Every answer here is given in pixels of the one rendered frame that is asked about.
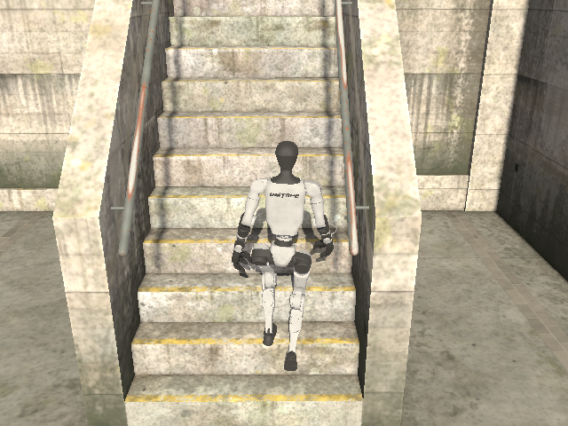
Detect stairs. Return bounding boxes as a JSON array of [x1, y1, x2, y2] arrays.
[[124, 0, 363, 426]]

